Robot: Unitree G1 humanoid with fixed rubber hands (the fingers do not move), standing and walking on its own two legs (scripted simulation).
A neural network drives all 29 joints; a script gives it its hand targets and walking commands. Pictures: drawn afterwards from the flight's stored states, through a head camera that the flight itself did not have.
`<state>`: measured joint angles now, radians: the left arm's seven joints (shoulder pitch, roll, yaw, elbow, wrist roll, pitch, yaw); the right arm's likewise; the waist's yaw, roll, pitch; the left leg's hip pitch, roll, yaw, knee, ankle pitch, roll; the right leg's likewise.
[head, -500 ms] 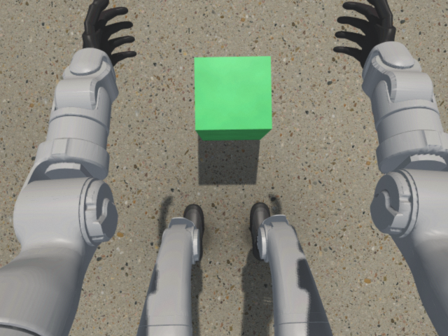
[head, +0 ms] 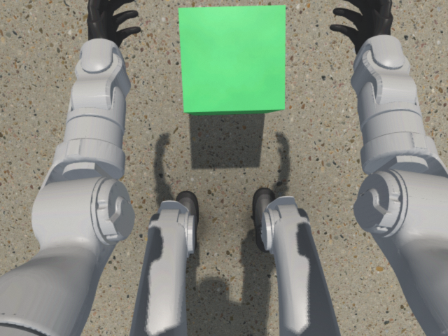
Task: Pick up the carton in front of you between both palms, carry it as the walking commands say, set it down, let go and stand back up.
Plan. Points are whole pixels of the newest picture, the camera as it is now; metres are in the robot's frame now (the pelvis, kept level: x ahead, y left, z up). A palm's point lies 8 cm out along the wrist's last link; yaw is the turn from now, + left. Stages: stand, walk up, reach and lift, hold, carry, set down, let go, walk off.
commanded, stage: reach and lift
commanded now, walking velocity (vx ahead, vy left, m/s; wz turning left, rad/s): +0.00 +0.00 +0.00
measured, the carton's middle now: (230, 71) +0.53 -0.02 -0.44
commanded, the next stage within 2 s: none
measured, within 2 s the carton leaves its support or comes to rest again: leaves its support in 1.46 s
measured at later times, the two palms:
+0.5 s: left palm (146, 71) +0.52 +0.16 -0.36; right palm (315, 66) +0.52 -0.20 -0.36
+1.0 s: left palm (155, 71) +0.52 +0.14 -0.37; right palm (307, 68) +0.52 -0.19 -0.37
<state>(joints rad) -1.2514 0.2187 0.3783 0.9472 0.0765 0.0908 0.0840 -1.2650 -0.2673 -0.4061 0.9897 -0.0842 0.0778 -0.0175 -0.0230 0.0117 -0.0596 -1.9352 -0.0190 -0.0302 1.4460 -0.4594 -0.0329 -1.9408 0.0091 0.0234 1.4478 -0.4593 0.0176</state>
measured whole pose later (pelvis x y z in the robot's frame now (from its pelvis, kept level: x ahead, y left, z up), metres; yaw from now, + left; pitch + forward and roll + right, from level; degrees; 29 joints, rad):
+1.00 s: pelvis -0.05 +0.00 -0.20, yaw +0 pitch +36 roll +1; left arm -1.62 0.35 0.08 1.19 -0.21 0.08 0.12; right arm -1.64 -0.41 -0.08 1.23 0.21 0.08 -0.07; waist -0.02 0.01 0.45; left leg -2.23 -0.05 -0.03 2.20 -0.60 -0.05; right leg -2.24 0.02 0.03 2.21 -0.59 0.02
